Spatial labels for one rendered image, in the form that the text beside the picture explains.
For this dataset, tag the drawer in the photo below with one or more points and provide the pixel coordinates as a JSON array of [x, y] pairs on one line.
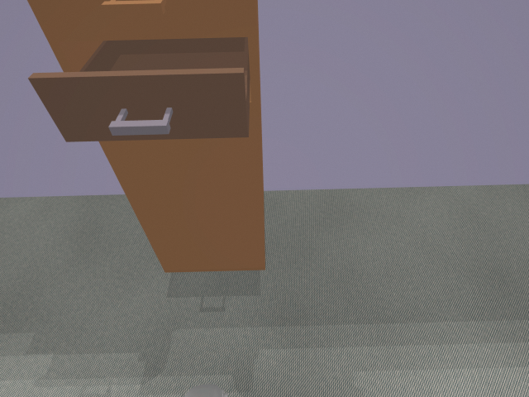
[[206, 81]]

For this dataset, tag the handle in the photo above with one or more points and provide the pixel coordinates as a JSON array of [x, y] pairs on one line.
[[120, 127], [133, 8]]

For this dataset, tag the cabinet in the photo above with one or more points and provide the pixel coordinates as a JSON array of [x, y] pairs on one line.
[[200, 202]]

